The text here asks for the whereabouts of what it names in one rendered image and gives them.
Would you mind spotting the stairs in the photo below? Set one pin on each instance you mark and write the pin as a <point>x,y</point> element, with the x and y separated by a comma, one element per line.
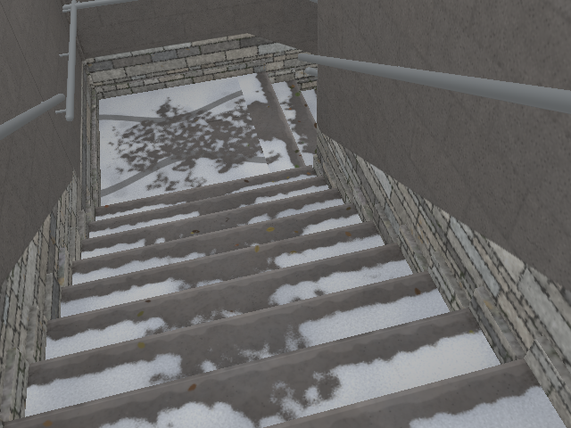
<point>300,109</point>
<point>264,302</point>

